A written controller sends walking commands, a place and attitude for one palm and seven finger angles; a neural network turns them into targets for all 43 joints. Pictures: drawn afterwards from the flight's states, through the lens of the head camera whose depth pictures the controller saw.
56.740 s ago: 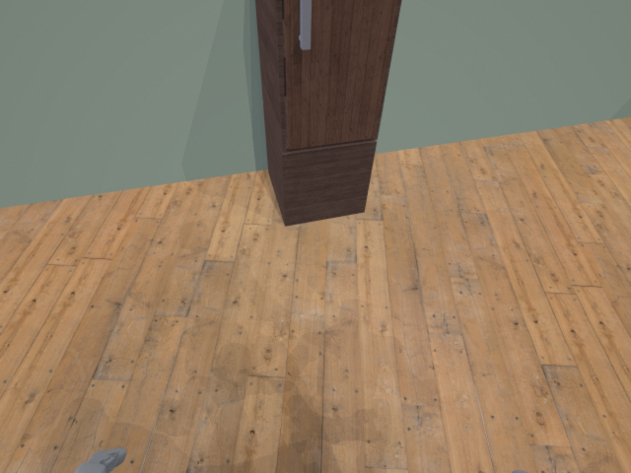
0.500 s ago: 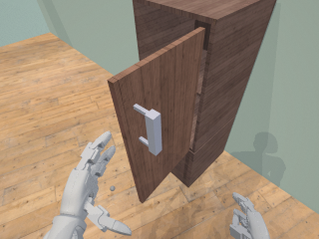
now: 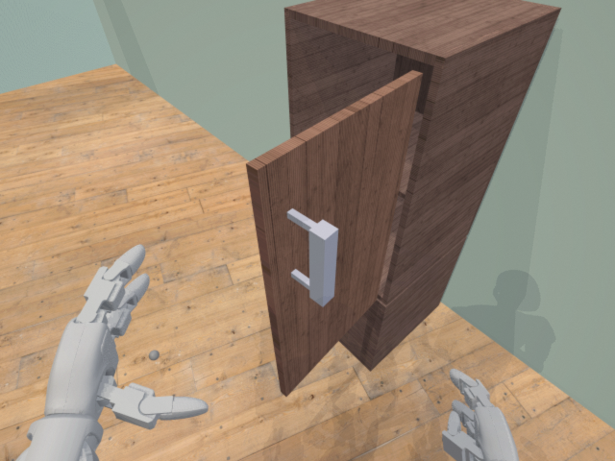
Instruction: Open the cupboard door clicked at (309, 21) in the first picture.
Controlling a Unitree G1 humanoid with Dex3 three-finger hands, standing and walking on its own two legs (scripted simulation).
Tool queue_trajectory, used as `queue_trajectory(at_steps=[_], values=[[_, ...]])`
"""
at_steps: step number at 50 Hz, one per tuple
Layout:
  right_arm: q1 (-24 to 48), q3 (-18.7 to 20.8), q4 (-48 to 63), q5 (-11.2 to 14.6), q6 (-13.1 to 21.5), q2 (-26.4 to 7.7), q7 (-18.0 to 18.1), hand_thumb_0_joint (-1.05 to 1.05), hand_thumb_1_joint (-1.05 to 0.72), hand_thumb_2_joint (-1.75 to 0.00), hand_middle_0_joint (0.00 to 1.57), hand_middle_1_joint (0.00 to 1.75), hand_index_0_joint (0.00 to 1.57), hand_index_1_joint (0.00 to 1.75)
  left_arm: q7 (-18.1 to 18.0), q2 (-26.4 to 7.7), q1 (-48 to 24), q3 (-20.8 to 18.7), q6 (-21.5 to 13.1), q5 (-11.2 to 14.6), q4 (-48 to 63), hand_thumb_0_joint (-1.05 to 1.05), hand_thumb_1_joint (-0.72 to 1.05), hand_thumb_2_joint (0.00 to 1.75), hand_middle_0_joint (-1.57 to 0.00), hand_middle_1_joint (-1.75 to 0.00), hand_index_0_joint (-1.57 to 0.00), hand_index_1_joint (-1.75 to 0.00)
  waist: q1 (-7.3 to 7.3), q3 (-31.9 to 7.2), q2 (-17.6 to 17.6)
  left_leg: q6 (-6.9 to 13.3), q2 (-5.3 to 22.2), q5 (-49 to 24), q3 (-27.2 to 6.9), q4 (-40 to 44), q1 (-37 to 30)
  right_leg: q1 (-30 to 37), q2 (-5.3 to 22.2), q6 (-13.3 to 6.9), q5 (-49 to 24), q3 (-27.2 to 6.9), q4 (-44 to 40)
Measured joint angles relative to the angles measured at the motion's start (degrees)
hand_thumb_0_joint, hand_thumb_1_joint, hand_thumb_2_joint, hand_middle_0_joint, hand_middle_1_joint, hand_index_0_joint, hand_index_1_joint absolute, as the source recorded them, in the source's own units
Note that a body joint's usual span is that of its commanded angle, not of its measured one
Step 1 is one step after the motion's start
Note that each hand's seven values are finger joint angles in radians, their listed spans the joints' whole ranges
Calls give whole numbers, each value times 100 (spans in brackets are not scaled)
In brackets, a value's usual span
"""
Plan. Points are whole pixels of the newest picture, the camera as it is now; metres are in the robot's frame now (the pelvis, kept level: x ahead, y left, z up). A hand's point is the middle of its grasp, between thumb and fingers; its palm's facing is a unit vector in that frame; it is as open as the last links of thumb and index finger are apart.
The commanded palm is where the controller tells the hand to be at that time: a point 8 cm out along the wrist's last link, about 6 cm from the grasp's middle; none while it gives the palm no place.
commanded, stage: draw the hand back to the body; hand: left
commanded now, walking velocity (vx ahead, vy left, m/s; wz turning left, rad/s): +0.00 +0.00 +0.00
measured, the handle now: (309, 257) +0.35 +0.04 +0.10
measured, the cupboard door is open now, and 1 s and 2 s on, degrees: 96 96 96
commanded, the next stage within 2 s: step back with the hand held close in 0.92 s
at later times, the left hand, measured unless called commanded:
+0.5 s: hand (76, 312) +0.21 +0.26 +0.16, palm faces +0.39 -0.83 -0.39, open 9.6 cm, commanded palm +0.16 +0.31 +0.18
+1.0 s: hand (75, 310) +0.21 +0.26 +0.17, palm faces +0.43 -0.82 -0.39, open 7.4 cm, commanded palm +0.16 +0.30 +0.18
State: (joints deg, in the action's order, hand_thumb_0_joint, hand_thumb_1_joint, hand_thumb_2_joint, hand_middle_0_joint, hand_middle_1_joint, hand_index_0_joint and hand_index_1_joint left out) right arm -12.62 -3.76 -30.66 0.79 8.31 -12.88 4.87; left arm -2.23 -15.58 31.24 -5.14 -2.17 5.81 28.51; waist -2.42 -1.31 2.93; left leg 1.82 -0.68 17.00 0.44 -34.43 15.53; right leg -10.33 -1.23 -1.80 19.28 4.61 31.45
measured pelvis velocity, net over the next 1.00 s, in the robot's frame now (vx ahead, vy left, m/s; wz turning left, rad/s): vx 0.02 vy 0.00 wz -0.02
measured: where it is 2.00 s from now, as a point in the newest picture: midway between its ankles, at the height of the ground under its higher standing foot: outside the picture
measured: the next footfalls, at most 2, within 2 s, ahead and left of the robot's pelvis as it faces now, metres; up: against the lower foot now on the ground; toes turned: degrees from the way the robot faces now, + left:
none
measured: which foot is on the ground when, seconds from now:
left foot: down 0.00-1.00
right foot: down 0.00-1.00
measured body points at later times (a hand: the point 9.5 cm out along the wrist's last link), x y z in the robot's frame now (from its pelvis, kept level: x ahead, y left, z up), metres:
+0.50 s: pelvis +0.02 +0.01 +0.01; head +0.00 +0.00 +0.46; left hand +0.18 +0.30 +0.18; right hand +0.20 -0.21 -0.07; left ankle +0.02 +0.10 -0.73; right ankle -0.02 -0.10 -0.73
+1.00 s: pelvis +0.02 +0.00 +0.01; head +0.00 -0.02 +0.46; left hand +0.18 +0.30 +0.19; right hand +0.20 -0.22 -0.07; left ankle +0.02 +0.10 -0.73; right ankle -0.02 -0.10 -0.73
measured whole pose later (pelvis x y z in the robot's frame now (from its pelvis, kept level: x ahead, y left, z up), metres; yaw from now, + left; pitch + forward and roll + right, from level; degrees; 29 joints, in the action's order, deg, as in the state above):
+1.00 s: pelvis +0.02 +0.00 +0.01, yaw -1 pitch -4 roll +0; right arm -10.4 -1.5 -36.4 0.2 3.9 -12.7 3.8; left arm -6.9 -19.6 27.9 -18.6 -4.6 4.6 22.7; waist -3.3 1.1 3.3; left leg 1.9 -1.0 13.0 1.5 -22.9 6.0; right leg -1.1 -1.2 -1.5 14.6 3.2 19.6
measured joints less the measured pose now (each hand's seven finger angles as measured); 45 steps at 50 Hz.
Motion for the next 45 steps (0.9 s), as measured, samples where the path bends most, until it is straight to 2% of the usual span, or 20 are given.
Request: queue_trajectory(at_steps=[4, 9, 30, 38, 45], values=[[65, -14, -132, -61, -46, 35, -11, 1, -91, -90, 21, 30, 20, 30, -259, -17, 4, -28, -131, -180, -64, -1, -19, 43, -17, -30, -16, -30, -42, 132, 1, 35, -43, -141, 36, 299, -210, 190, 36, 37, -140, -38, -273], [110, -27, -314, -100, -133, 86, -20, 1, -91, -90, 21, 30, 20, 30, -399, -129, -40, -230, -221, -244, -203, -1, -3, 51, -17, -30, -17, -30, -60, 211, 18, 73, -94, -259, 87, 621, -471, 417, 80, 79, -252, -94, -550], [220, 200, -540, -69, -400, -4, -86, 1, -91, -90, 21, 30, 20, 30, -485, -497, -347, -1437, -270, -153, -569, 1, 69, 82, -20, -30, -20, -30, -115, 233, -23, 84, -111, -348, 147, 1093, -904, 858, 81, 109, -407, -171, -1092], [237, 237, -545, -79, -421, -33, -123, 1, -91, -90, 21, 30, 20, 30, -472, -319, -357, -1279, -231, -149, -590, 1, 85, 88, -21, -30, -20, -30, -107, 247, -7, 68, -103, -390, 130, 1155, -910, 861, 70, 92, -437, -156, -1143], [213, 221, -561, -67, -433, 29, -102, 1, -91, -90, 21, 30, 20, 30, -453, -422, -293, -1304, -229, -138, -527, 1, 88, 90, -21, -30, -21, -30, -92, 220, -22, 22, -51, -377, 115, 1135, -934, 908, 16, 47, -449, -146, -1175]])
